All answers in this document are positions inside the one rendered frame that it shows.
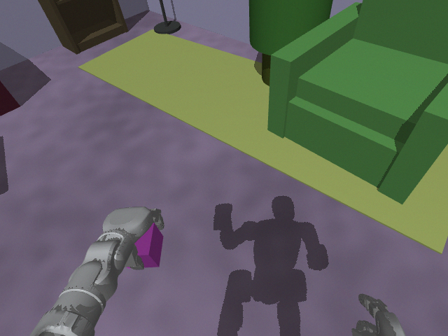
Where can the armchair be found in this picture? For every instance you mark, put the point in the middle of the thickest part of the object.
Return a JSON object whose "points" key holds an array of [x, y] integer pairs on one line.
{"points": [[368, 91]]}

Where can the left robot arm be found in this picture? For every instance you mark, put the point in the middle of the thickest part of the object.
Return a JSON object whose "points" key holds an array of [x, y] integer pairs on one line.
{"points": [[79, 306]]}

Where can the bookshelf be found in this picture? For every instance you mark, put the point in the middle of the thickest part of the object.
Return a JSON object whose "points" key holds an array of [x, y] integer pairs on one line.
{"points": [[82, 24]]}

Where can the potted plant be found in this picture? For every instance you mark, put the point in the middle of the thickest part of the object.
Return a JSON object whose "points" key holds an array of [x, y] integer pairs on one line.
{"points": [[274, 24]]}

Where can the left robot hand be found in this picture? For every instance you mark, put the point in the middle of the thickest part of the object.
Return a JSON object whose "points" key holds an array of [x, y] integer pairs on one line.
{"points": [[134, 222]]}

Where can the cube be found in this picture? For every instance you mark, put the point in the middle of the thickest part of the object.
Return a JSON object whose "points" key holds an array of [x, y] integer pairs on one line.
{"points": [[149, 247]]}

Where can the right robot hand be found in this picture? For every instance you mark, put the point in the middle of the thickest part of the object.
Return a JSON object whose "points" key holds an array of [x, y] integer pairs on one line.
{"points": [[387, 323]]}

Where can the floor lamp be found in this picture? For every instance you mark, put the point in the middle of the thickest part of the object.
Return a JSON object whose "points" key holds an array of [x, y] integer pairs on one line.
{"points": [[166, 27]]}

